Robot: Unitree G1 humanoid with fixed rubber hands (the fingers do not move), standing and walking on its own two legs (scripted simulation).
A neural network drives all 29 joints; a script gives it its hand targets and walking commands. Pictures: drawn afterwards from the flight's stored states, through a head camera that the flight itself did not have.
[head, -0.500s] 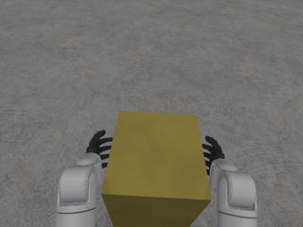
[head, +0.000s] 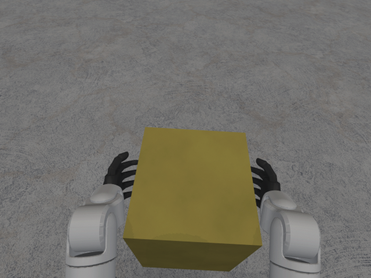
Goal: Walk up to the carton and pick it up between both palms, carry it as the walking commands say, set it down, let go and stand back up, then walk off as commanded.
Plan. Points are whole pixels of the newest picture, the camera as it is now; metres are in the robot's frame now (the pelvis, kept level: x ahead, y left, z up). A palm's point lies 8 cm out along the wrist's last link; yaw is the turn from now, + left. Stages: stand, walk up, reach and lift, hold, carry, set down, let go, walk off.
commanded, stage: carry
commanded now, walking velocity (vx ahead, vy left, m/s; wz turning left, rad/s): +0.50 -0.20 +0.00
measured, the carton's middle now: (190, 204) +0.29 +0.00 +0.02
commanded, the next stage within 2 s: none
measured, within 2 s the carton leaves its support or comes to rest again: neither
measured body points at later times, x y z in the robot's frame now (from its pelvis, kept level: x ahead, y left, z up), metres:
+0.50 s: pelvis +0.32 -0.11 -0.01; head +0.36 -0.11 +0.44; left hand +0.62 +0.02 +0.06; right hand +0.61 -0.27 +0.05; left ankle +0.16 +0.03 -0.66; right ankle +0.38 -0.22 -0.74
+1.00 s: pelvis +0.64 -0.18 +0.01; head +0.66 -0.16 +0.46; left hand +0.94 -0.06 +0.08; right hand +0.91 -0.35 +0.09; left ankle +0.56 -0.06 -0.74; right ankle +0.69 -0.34 -0.70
